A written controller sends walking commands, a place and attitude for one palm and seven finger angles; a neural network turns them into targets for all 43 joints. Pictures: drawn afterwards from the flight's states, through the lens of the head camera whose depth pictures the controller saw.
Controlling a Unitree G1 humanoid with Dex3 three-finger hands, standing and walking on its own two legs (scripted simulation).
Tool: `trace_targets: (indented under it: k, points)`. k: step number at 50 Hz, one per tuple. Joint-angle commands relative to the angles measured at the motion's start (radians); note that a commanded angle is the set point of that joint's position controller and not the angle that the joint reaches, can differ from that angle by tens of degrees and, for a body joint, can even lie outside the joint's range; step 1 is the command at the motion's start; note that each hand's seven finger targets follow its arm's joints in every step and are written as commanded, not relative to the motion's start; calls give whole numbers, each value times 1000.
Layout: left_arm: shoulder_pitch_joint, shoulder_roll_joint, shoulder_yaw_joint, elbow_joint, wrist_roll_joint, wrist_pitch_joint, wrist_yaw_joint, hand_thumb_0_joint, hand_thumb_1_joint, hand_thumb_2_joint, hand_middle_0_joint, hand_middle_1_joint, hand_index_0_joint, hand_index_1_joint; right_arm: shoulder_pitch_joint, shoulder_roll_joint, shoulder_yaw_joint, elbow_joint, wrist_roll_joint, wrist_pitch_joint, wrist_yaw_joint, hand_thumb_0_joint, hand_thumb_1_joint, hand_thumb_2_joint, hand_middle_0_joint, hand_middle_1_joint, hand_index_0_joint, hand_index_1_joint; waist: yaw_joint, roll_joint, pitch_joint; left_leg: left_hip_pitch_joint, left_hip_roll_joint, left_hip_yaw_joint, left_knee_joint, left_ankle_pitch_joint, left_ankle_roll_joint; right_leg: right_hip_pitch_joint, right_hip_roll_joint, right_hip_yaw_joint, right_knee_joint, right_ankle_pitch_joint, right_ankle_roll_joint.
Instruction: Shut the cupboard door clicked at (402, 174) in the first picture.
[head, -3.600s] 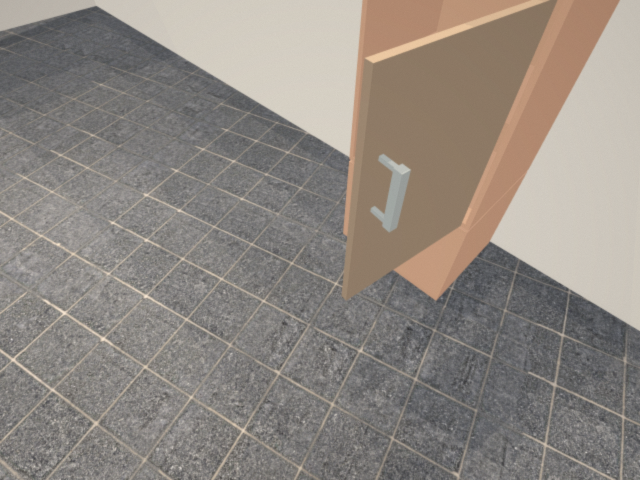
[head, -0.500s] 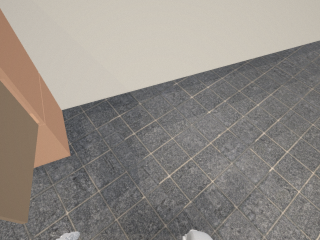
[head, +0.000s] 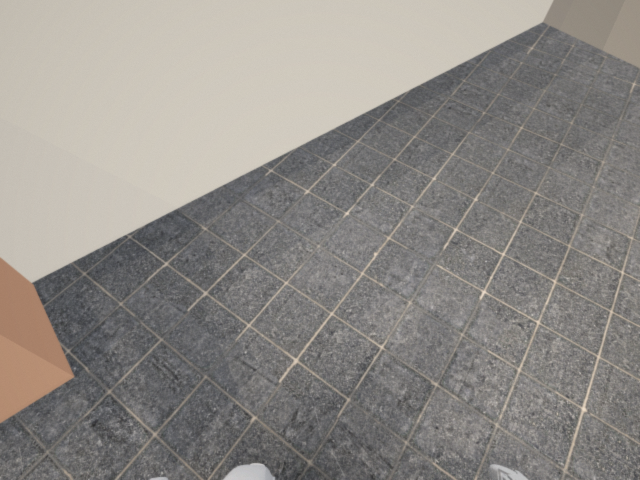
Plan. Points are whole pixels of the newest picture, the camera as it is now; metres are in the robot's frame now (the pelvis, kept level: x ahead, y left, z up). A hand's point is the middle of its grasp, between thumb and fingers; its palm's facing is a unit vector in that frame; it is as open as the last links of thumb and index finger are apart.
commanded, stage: walk around to get in front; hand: left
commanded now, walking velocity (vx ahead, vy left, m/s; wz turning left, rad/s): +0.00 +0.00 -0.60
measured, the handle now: out of the picture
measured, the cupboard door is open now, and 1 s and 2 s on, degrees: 81 81 81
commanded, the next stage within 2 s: none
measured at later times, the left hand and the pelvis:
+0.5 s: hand (234, 417) +0.21 +0.14 -0.16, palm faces -0.33 -0.90 -0.27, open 7.3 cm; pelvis +0.03 -0.02 -0.01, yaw -19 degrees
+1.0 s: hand (256, 389) +0.25 +0.12 -0.17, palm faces -0.54 -0.82 -0.18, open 7.3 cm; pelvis +0.07 -0.01 +0.01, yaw -36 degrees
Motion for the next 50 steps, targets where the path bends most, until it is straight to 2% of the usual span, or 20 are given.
trace_targets:
  k: [1, 2, 3, 5, 9, 17, 20, 21, 22, 23, 24, 25, 28, 37, 41, 42, 43, 44, 46, 50]
  points:
    - [-25, 132, 42, -96, -17, -8, 10, 0, 900, 900, -200, -300, -200, -300, 173, -186, -38, -29, -10, -49, -17, 0, -900, -900, 200, 300, 200, 300, -61, 142, -197, 387, 207, -189, -411, 254, 77, -179, -71, 120, 130, 140, -11]
    - [-13, 99, 33, -110, -19, -9, 0, 0, 900, 900, -200, -300, -200, -300, 196, -263, -50, -42, -20, -49, -20, 0, -900, -900, 200, 300, 200, 300, -58, 365, -196, 416, 453, -397, -441, 464, 196, -296, 6, -53, 383, -340, 49]
    - [-41, 136, 39, -109, -4, -5, -1, 0, 900, 900, -200, -300, -200, -300, 194, -256, -44, -53, -29, -40, -22, 0, -900, -900, 200, 300, 200, 300, -66, 240, -166, 316, 489, -376, -419, 520, 262, -274, -46, -22, 564, -359, 49]
    - [-22, 130, 51, -84, 7, -2, -15, 0, 900, 900, -200, -300, -200, -300, 97, -185, -23, -80, -32, -48, -26, 0, -900, -900, 200, 300, 200, 300, -11, 215, -125, 262, 384, -223, -399, 600, 228, -299, -81, -47, 675, -259, 70]
    - [-36, 91, 35, -79, 0, 8, -31, 0, 900, 900, -200, -300, -200, -300, 128, -164, -21, -72, -28, -49, -25, 0, -900, -900, 200, 300, 200, 300, -17, 189, -128, 348, 279, 6, -339, 760, 182, -302, -91, -119, 611, -162, 91]
    - [-115, 74, 20, -102, 2, 1, -38, 0, 900, 900, -200, -300, -200, -300, 189, -198, -46, -40, -30, -37, -7, 0, -900, -900, 200, 300, 200, 300, -60, 263, -118, 339, 313, 107, -282, 724, 170, -152, -79, -227, 249, -148, 59]
    - [-20, 105, 28, -80, 3, -11, -33, 0, 900, 900, -200, -300, -200, -300, 156, -211, -52, -46, -22, -34, 0, 0, -900, -900, 200, 300, 200, 300, 2, 193, -154, 259, 300, 146, -141, 634, 113, 60, -66, -234, -6, 51, 27]
    - [75, 166, 40, -50, 8, -21, -24, 0, 900, 900, -200, -300, -200, -300, 138, -191, -50, -57, -10, -34, 5, 0, -900, -900, 200, 300, 200, 300, 54, 58, -206, 131, 255, 192, 27, 511, 63, 258, -151, -127, -96, 264, -14]
    - [162, 285, 68, -24, 14, -33, -6, 0, 900, 900, -200, -300, -200, -300, 78, -100, -26, -110, -3, -33, 8, 0, -900, -900, 200, 300, 200, 300, 101, -299, -220, -184, 82, 232, 286, -168, 3, 437, -425, 258, -122, 703, -132]
    - [196, 311, 70, -10, -7, -30, 10, 0, 900, 900, -200, -300, -200, -300, 49, -127, -21, -121, -4, -18, -5, 0, -900, -900, 200, 300, 200, 300, 111, -282, -229, -236, 55, 64, 426, -320, -1, 388, -494, 302, -111, 846, -219]
    - [146, 270, 61, -23, -9, -28, 17, 0, 900, 900, -200, -300, -200, -300, 50, -123, -21, -105, -2, -11, -7, 0, -900, -900, 200, 300, 200, 300, 78, -201, -163, -257, 83, -5, 473, -232, 6, 325, -451, 239, -134, 679, -224]
    - [73, 230, 61, -43, -6, -23, 28, 0, 900, 900, -200, -300, -200, -300, 40, -112, -25, -94, -6, -8, -5, 0, -900, -900, 200, 300, 200, 300, 52, -247, -143, -272, 97, -5, 470, -162, 1, 296, -379, 220, -135, 603, -191]
    - [-16, 184, 39, -79, -7, -28, 27, 0, 900, 900, -200, -300, -200, -300, 60, -115, -27, -59, -8, 0, 4, 0, -900, -900, 200, 300, 200, 300, -4, -151, -129, -175, 80, -5, 416, -39, -19, 167, -297, 113, -136, 575, -154]
    - [-2, 216, 54, -77, 5, -24, 15, 0, 900, 900, -200, -300, -200, -300, 32, -86, -23, -74, 0, -18, 0, 0, -900, -900, 200, 300, 200, 300, 3, -129, -143, -46, 7, 12, 72, -36, -9, 133, -268, 218, -110, 501, -167]
    - [-55, 195, 52, -84, -7, -16, 14, 0, 900, 900, -200, -300, -200, -300, 148, -105, -26, -42, 2, -38, -12, 0, -900, -900, 200, 300, 200, 300, -59, -87, -176, 218, 8, 14, -275, 180, 10, 11, -201, 210, 4, 439, -78]
    - [-32, 138, 42, -99, -16, -11, 11, 0, 900, 900, -200, -300, -200, -300, 172, -175, -34, -37, -9, -50, -15, 0, -900, -900, 200, 300, 200, 300, -59, 89, -201, 357, 176, -161, -395, 250, 66, -144, -90, 129, 115, 191, -19]
    - [-7, 94, 32, -113, -21, -10, 1, 0, 900, 900, -200, -300, -200, -300, 192, -265, -51, -52, -21, -50, -17, 0, -900, -900, 200, 300, 200, 300, -56, 363, -208, 416, 439, -398, -433, 456, 188, -287, 12, -43, 367, -317, 45]
    - [-37, 134, 37, -113, -6, -7, -2, 0, 900, 900, -200, -300, -200, -300, 194, -259, -45, -61, -28, -41, -20, 0, -900, -900, 200, 300, 200, 300, -66, 252, -171, 318, 493, -384, -418, 517, 262, -271, -41, -26, 563, -365, 46]
    - [-24, 133, 50, -86, 7, -6, -12, 0, 900, 900, -200, -300, -200, -300, 120, -181, -24, -81, -33, -49, -25, 0, -900, -900, 200, 300, 200, 300, -21, 202, -131, 275, 389, -243, -396, 638, 235, -298, -72, -42, 683, -270, 69]
    - [-32, 80, 35, -81, 6, 0, -40, 0, 900, 900, -200, -300, -200, -300, 147, -157, -19, -76, -31, -57, -19, 0, -900, -900, 200, 300, 200, 300, -24, 198, -136, 366, 288, -17, -389, 505, 174, -332, -103, -126, 634, -131, 84]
